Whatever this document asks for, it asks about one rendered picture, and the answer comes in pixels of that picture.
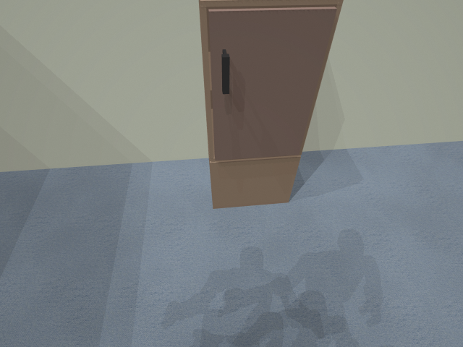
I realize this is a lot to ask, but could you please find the cupboard door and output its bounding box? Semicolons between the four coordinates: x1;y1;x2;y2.
208;7;337;160

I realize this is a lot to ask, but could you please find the handle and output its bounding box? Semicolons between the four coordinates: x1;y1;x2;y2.
222;49;230;94

